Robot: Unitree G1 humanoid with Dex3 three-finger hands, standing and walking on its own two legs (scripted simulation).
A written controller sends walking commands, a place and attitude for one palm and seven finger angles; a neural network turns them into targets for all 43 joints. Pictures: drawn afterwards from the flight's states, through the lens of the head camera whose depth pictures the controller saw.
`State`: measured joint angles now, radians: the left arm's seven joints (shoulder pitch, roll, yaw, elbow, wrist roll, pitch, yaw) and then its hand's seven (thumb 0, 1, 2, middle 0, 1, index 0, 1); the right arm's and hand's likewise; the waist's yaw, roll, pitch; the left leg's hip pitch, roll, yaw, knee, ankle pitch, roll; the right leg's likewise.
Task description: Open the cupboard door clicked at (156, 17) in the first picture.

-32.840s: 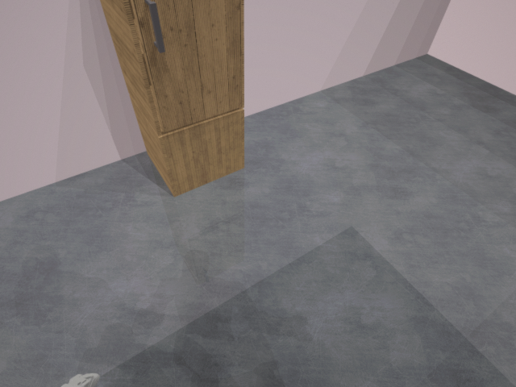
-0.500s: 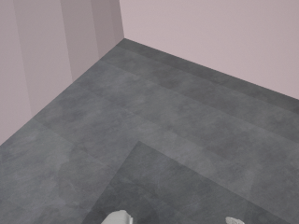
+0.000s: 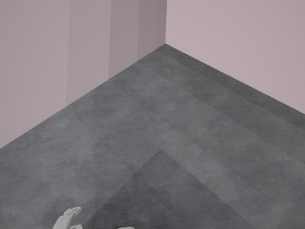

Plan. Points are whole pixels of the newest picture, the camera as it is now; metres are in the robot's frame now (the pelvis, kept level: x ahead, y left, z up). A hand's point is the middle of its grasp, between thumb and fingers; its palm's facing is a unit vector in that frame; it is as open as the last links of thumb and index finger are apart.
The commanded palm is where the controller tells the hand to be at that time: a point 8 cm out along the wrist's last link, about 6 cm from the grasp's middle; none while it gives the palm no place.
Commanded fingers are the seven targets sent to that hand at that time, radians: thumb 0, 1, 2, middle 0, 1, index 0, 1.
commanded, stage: turn to face it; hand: left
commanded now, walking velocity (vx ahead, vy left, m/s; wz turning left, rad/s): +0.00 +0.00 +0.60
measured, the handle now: out of the picture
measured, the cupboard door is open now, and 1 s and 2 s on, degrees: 41 41 41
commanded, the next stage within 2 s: none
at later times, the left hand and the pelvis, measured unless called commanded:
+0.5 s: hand out of the picture +0.00 +0.25 -0.17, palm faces +0.35 -0.90 -0.25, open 7.4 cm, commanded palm none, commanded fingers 0.00 0.90 0.90 -0.20 -0.30 -0.20 -0.30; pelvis +0.00 +0.02 +0.00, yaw +19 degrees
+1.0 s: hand out of the picture -0.03 +0.18 -0.15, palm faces +0.61 -0.76 -0.23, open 7.4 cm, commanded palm none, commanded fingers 0.00 0.90 0.90 -0.20 -0.30 -0.20 -0.30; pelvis +0.03 -0.01 +0.01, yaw +39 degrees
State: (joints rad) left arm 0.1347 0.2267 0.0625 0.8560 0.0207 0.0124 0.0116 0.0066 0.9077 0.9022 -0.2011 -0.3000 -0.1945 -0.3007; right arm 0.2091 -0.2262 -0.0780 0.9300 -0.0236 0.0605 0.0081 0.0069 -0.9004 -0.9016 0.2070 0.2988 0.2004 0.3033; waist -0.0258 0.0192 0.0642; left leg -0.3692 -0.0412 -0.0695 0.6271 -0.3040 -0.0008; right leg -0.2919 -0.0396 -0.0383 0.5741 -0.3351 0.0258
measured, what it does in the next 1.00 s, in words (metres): steps on the spot, turning left: left foot, then right foot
